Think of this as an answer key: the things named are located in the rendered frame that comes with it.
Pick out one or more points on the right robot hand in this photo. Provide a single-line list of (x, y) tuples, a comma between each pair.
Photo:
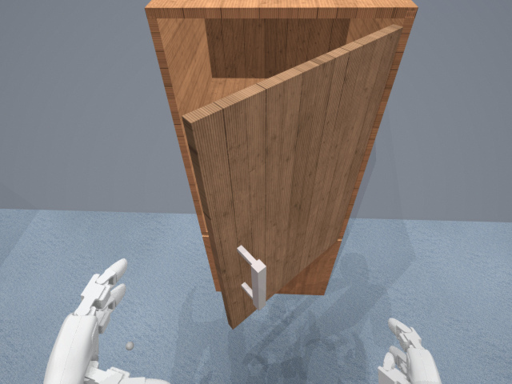
[(417, 365)]

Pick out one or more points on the cupboard door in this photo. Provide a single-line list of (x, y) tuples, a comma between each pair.
[(276, 163)]

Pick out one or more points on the handle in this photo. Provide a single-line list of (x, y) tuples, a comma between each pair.
[(258, 277)]

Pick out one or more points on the left robot hand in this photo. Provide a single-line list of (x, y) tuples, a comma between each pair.
[(77, 341)]

